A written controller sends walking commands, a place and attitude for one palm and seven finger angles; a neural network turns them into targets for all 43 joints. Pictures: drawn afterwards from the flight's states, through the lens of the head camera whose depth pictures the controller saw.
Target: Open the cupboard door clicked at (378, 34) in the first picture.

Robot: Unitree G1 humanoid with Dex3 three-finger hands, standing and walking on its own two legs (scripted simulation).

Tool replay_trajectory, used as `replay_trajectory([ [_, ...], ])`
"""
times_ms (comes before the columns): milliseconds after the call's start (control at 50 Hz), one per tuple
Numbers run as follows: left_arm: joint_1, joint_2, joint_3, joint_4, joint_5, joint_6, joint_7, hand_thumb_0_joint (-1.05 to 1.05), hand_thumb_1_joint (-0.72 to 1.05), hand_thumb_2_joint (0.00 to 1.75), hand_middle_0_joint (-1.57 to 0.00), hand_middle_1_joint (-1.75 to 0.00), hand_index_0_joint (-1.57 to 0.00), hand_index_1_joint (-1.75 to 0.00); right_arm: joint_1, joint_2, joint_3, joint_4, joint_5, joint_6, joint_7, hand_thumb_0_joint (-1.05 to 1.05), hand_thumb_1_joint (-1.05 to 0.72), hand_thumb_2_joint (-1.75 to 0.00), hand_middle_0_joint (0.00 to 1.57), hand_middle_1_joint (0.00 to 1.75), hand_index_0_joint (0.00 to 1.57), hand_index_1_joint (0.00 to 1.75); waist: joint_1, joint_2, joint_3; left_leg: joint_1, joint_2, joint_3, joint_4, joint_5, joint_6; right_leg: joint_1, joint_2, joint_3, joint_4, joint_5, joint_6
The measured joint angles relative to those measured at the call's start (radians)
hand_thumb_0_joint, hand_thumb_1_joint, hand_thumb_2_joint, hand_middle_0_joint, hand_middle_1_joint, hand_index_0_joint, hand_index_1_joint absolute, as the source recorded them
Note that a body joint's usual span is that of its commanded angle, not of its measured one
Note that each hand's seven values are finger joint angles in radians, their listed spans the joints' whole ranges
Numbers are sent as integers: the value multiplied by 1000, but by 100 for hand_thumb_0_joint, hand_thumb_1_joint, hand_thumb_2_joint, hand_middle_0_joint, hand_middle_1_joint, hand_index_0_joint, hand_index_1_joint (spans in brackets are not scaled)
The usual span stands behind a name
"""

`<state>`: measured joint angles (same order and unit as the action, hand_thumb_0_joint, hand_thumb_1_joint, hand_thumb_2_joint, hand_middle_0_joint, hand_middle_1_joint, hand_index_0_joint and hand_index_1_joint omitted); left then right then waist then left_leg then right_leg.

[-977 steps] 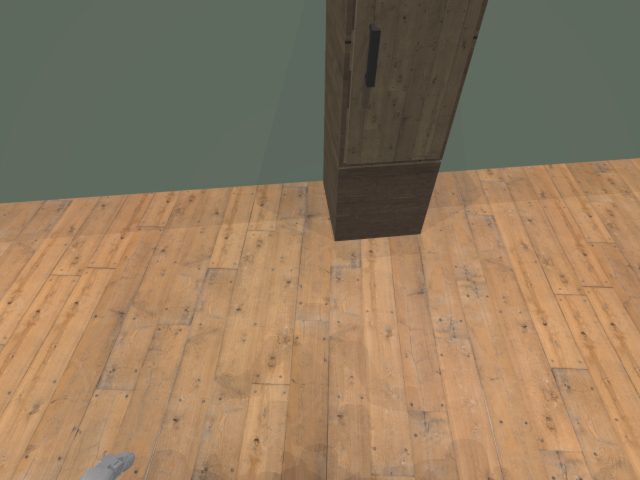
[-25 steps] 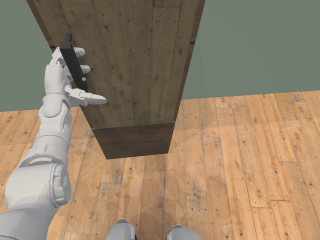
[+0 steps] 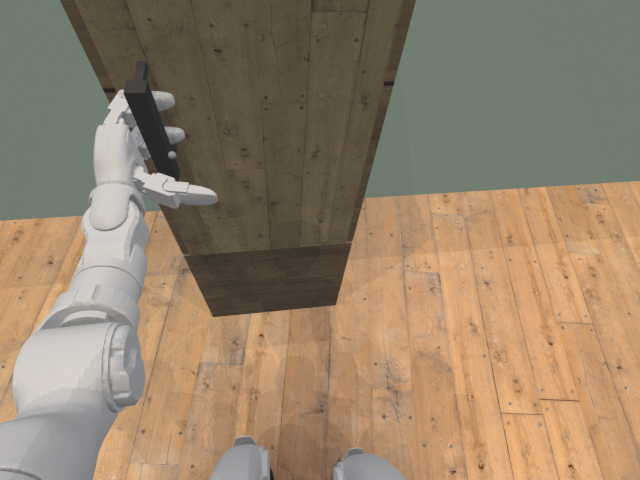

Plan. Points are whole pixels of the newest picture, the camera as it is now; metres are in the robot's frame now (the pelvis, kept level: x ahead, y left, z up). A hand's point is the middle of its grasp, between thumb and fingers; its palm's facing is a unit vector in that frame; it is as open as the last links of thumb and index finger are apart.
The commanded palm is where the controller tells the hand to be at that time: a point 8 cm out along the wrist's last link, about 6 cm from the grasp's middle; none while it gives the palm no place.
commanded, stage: close the thumb around the handle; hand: left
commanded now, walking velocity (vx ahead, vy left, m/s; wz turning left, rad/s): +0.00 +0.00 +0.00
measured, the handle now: (157, 126) +0.54 +0.18 +0.10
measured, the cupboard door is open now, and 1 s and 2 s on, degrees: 0 2 44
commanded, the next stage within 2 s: pull the door open along its arc in 0.70 s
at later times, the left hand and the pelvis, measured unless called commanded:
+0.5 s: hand (172, 152) +0.50 +0.15 +0.10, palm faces +0.07 -1.00 -0.01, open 7.5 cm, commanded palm +0.47 +0.20 +0.09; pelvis +0.00 +0.00 +0.00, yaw +0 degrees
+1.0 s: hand (175, 162) +0.48 +0.15 +0.10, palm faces +0.07 -1.00 -0.01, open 5.7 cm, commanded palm +0.43 +0.20 +0.09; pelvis +0.01 +0.00 +0.00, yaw -1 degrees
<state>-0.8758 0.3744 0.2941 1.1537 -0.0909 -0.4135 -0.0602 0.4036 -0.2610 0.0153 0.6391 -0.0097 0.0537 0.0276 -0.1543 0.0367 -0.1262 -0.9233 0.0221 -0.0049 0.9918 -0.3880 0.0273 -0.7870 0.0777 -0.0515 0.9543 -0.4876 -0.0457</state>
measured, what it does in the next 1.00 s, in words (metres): stands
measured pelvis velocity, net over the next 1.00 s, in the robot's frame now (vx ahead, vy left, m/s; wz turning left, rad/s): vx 0.01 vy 0.00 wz -0.01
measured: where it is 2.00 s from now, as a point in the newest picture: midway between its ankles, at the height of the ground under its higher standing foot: outside the picture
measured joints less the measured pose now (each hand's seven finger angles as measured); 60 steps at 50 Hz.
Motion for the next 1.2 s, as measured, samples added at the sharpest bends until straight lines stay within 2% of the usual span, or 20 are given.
replay_trajectory([
  [100, -7, -7, -6, 7, 4, -7, 11, -2, -47, 32, -31, -122, -31, -121, -3, 3, 1, 2, -2, 0, 1, 0, -91, -90, 20, 30, 20, 30, 2, 3, 2, -2, -3, -1, 3, -2, 2, -1, -3, -1, 3, -3, 2],
  [200, -4, -20, -18, -5, 7, -11, 20, -2, -33, 38, -32, -123, -32, -123, -5, 6, -1, 7, -6, 0, 5, 0, -91, -90, 20, 30, 20, 30, 7, 5, -1, -4, -5, 0, 4, -2, 2, -4, -5, 0, 6, -5, 2],
  [380, -10, -10, 7, 5, 15, -2, 21, -1, 10, 56, -36, -127, -35, -127, -9, 7, 3, -6, -5, 4, 2, 0, -91, -90, 20, 30, 20, 30, -1, 2, 0, 2, -2, 4, 1, -3, 1, 0, -2, 4, 4, -4, 1],
  [560, 34, -11, 9, -24, -4, 3, -8, 0, 59, 77, -38, -132, -38, -132, 1, 2, -1, -10, 2, 17, 0, 0, -91, -90, 20, 30, 20, 30, 9, 1, -5, 27, 1, 7, -12, -6, -1, 23, 2, 9, -10, -3, -1],
  [640, 44, -22, -5, -38, -7, 3, -8, 1, 73, 83, -39, -133, -38, -134, -2, 2, -4, -9, 3, 16, -1, 0, -91, -90, 20, 30, 20, 30, 12, 1, -5, 31, 0, 5, -14, -5, -2, 28, 1, 7, -12, -3, -2],
  [840, 44, -26, 7, -33, -5, -7, 7, 1, 73, 82, -37, -134, -35, -135, -20, 4, -3, -9, 2, 13, -1, 0, -91, -90, 20, 30, 20, 30, 11, 1, -3, 30, 0, 6, -11, -5, -4, 24, 1, 9, -4, -6, -3],
  [960, 80, -36, -2, -78, -20, 0, 2, 1, 74, 80, -37, -135, -34, -135, -13, 6, -5, -19, 5, 20, 2, 0, -91, -90, 20, 30, 20, 30, 21, 2, -4, 41, 1, 12, -21, -3, -4, 31, 1, 15, -10, -4, -4],
  [1100, 249, -91, -30, -250, -56, 21, -11, 1, 73, 76, -37, -135, -35, -135, -1, 6, -11, -46, 18, 32, 7, 0, -91, -90, 20, 30, 20, 30, 45, 5, -22, 100, 4, 29, -56, -6, -4, 83, 2, 34, -42, -1, -4],
  [1200, 425, -149, -88, -440, -79, 45, -12, 1, 71, 73, -37, -135, -34, -135, -14, 7, -15, -77, 29, 27, 12, 0, -91, -90, 20, 30, 20, 30, 67, 6, -28, 160, 2, 38, -87, -6, -3, 139, 0, 45, -69, 1, -2],
])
